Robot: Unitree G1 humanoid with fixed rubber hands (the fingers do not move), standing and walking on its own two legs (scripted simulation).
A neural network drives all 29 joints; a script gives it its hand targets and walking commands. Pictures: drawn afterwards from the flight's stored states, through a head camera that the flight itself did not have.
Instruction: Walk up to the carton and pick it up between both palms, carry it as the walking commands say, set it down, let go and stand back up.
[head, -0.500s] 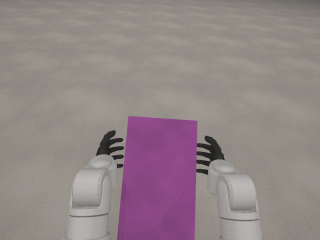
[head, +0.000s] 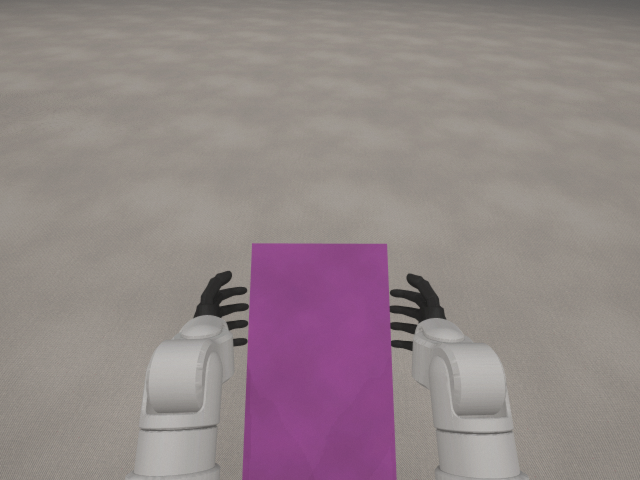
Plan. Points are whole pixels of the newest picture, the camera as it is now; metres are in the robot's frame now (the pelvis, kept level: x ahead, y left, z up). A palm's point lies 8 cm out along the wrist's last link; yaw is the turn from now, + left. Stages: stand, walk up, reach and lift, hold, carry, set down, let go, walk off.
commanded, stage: carry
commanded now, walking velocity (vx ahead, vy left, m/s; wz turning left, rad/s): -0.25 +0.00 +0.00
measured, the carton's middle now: (318, 352) +0.33 +0.00 -0.01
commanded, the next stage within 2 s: none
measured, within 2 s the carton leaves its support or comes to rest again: neither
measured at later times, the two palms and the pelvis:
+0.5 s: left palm (195, 387) +0.22 +0.14 +0.09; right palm (431, 375) +0.23 -0.11 +0.10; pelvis -0.06 +0.00 +0.00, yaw +1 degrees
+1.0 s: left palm out of the picture +0.12 +0.14 +0.10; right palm out of the picture +0.11 -0.11 +0.08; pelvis -0.18 +0.03 +0.00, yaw -3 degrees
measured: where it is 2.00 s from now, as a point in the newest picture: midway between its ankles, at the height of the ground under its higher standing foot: outside the picture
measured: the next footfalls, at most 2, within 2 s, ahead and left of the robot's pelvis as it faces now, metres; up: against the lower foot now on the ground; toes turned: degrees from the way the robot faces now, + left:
left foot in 0.58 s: -0.06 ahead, +0.15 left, +0.00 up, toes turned +4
right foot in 0.92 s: -0.09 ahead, -0.09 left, +0.00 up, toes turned -2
